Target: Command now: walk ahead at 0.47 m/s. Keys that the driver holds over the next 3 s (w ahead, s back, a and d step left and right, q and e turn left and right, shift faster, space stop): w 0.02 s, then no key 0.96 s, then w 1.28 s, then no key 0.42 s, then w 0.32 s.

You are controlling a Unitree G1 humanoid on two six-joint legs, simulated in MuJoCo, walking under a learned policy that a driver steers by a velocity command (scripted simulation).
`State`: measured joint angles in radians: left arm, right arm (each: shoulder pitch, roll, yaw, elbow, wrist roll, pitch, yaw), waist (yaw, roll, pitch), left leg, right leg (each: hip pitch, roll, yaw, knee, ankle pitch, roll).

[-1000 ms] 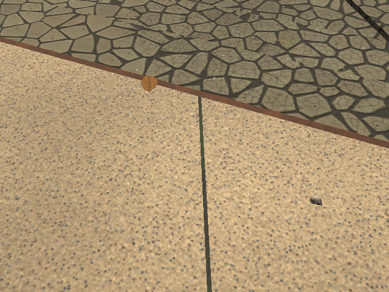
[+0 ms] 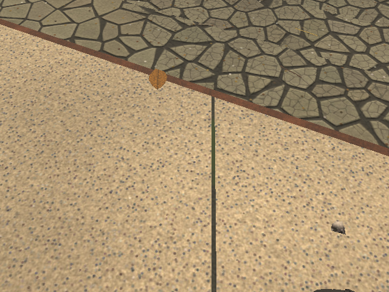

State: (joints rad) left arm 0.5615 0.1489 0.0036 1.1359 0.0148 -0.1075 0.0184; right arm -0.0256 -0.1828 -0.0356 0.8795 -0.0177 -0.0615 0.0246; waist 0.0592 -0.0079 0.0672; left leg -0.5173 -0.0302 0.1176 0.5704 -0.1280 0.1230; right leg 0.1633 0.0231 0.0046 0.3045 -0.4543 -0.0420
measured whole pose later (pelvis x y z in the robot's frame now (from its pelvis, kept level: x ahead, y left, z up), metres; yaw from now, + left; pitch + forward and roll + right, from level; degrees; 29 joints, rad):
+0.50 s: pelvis +0.18 +0.01 +0.01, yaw +0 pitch -2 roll +1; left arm 0.19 0.13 0.00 1.04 0.02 -0.03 0.03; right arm 0.38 -0.13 0.02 1.09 -0.02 -0.06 -0.03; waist -0.02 0.00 0.05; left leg -0.12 -0.08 0.11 0.46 -0.32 0.09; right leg -0.29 -0.01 -0.04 0.50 -0.17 -0.04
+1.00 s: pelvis +0.21 -0.01 +0.02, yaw +1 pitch -2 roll +0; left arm 0.30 0.11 -0.01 1.16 0.01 -0.02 0.04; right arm 0.35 -0.11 0.03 1.15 -0.01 -0.02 -0.05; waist 0.00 0.01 0.04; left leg -0.03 -0.02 0.07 0.38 -0.32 0.05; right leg -0.20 0.05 -0.08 0.40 -0.18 -0.07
